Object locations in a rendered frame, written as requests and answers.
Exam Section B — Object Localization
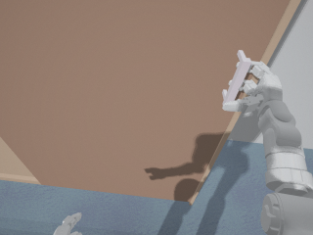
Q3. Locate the wardrobe door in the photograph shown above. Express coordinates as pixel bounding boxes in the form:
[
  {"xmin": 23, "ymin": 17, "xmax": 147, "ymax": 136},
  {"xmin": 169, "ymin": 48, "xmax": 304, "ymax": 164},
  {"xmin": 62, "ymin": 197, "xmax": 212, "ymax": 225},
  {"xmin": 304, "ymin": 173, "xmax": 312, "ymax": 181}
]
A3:
[
  {"xmin": 0, "ymin": 137, "xmax": 34, "ymax": 177},
  {"xmin": 0, "ymin": 0, "xmax": 290, "ymax": 203}
]

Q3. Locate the right robot upper arm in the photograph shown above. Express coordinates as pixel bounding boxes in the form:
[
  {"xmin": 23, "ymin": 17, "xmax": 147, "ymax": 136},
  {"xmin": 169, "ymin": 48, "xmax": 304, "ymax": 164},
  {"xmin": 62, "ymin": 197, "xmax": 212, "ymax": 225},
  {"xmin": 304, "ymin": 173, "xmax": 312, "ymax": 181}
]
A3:
[{"xmin": 260, "ymin": 192, "xmax": 313, "ymax": 235}]

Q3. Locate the handle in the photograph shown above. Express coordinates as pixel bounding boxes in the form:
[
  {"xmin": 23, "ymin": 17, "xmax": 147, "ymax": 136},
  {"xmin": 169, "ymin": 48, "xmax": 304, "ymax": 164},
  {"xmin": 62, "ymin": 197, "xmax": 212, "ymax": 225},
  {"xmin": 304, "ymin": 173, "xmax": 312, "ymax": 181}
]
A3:
[{"xmin": 222, "ymin": 50, "xmax": 252, "ymax": 105}]

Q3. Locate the right robot forearm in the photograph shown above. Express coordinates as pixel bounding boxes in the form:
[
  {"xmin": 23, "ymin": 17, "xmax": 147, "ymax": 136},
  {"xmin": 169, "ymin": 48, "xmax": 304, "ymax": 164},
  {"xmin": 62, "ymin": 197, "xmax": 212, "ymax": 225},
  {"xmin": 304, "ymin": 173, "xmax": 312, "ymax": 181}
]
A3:
[{"xmin": 257, "ymin": 100, "xmax": 313, "ymax": 199}]

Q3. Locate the left robot hand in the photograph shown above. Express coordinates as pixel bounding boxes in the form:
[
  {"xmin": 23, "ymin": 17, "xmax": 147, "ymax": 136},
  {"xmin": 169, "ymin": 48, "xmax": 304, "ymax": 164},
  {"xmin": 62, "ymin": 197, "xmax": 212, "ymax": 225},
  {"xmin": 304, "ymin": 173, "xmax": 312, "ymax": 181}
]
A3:
[{"xmin": 53, "ymin": 212, "xmax": 82, "ymax": 235}]

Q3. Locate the right robot hand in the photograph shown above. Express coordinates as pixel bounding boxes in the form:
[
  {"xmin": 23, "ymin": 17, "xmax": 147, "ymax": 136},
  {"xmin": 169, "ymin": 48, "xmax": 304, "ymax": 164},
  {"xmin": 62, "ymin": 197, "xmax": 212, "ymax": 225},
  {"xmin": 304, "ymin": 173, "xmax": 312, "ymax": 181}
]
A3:
[{"xmin": 222, "ymin": 61, "xmax": 283, "ymax": 114}]

